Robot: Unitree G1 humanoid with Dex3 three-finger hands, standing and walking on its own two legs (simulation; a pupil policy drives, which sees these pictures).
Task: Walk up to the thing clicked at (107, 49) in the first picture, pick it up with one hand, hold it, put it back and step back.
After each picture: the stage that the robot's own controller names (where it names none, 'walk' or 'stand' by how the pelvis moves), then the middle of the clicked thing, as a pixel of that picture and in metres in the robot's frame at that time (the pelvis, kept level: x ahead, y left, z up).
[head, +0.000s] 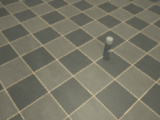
stand; (107, 47) +1.28 -0.26 -0.65
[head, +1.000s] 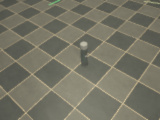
walk; (83, 53) +1.17 +0.10 -0.63
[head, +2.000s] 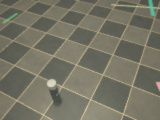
walk; (54, 91) +0.67 +0.29 -0.65
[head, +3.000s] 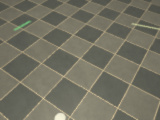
walk; out of the picture +0.42 +0.17 -0.64
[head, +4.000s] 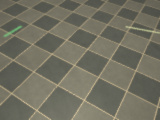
stand; out of the picture +0.33 +0.16 -0.65
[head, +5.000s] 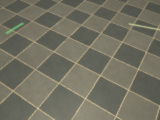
stand; out of the picture +0.32 +0.16 -0.66
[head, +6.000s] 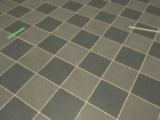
stand; out of the picture +0.31 +0.17 -0.66
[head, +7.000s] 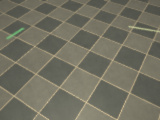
stand; out of the picture +0.30 +0.17 -0.66
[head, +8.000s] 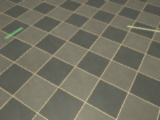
go down; out of the picture +0.30 +0.17 -0.66
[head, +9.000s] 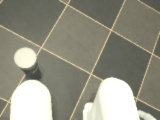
go down; (28, 64) +0.40 +0.18 -0.28
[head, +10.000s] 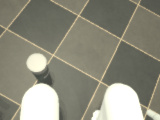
approach; (40, 70) +0.40 +0.17 -0.28
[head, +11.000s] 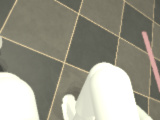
close in; out of the picture +0.40 +0.22 -0.17
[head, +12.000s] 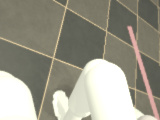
close; out of the picture +0.41 +0.23 -0.16
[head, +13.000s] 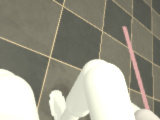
lift; out of the picture +0.38 +0.23 -0.17
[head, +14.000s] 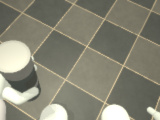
lift; (23, 78) +0.32 +0.18 +0.04
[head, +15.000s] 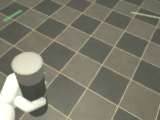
hold; (33, 89) +0.30 +0.17 +0.05
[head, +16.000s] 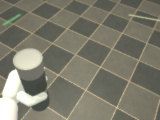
hold; (35, 84) +0.32 +0.17 +0.04
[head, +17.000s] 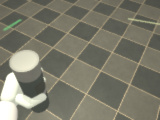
crouch; (33, 86) +0.31 +0.17 +0.05
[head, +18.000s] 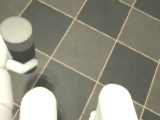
crouch; (23, 51) +0.42 +0.17 -0.05
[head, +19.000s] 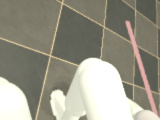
lower; out of the picture +0.42 +0.26 -0.17
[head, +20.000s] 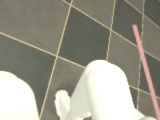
lower; out of the picture +0.40 +0.25 -0.17
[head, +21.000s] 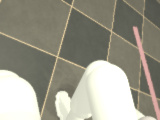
lower; out of the picture +0.40 +0.26 -0.16
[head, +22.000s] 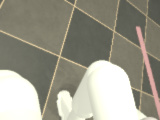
lower; out of the picture +0.39 +0.26 -0.16
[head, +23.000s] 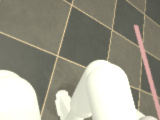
loosen; out of the picture +0.39 +0.24 -0.16
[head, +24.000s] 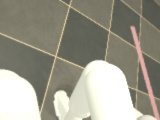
withdraw; out of the picture +0.38 +0.24 -0.17
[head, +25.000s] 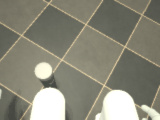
walk; (46, 77) +0.39 +0.18 -0.34
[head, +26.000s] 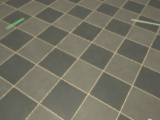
stand; out of the picture +0.31 +0.15 -0.59
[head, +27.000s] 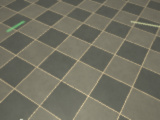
stand; out of the picture +0.31 +0.16 -0.60
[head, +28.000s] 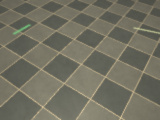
stand; out of the picture +0.33 +0.15 -0.64
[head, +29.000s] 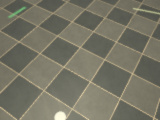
walk; out of the picture +0.36 +0.13 -0.64
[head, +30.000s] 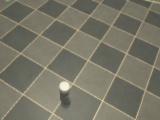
walk; (64, 92) +0.54 +0.11 -0.64
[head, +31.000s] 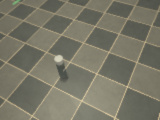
walk; (60, 67) +0.82 +0.28 -0.63
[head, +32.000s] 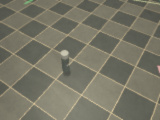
stand; (65, 62) +0.98 +0.19 -0.64
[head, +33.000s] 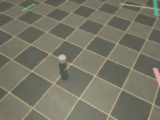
stand; (62, 66) +0.99 +0.21 -0.66
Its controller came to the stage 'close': yes
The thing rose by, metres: 0.71
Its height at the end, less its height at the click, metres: +0.00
